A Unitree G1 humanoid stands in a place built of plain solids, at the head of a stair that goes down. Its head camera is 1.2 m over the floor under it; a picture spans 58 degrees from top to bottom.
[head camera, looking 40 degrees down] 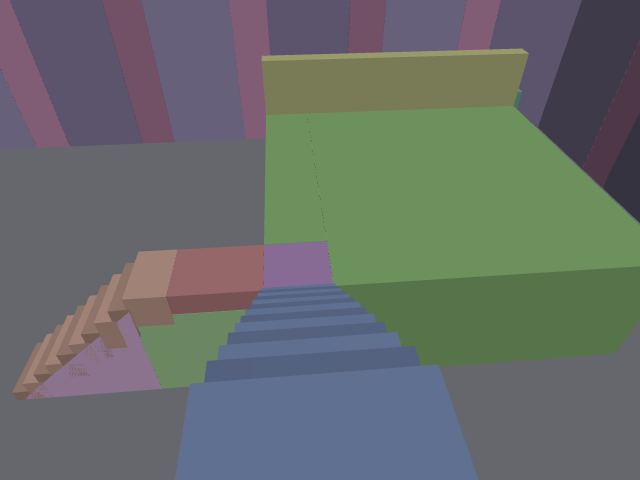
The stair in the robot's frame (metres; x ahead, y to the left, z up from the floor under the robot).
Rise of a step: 0.18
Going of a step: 0.20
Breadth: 0.78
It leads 5 degrees to the left of straight ahead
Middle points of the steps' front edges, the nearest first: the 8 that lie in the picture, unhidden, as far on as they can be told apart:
0.77 0.01 0.00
0.97 0.03 -0.17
1.18 0.05 -0.35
1.38 0.06 -0.53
1.58 0.08 -0.70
1.79 0.10 -0.88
1.99 0.12 -1.06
2.19 0.14 -1.24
